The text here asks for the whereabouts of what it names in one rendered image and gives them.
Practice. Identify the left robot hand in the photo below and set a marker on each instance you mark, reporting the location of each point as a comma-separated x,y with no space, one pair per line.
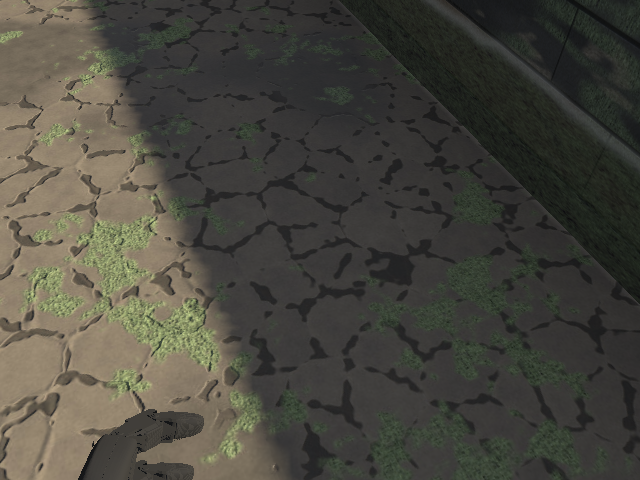
113,457

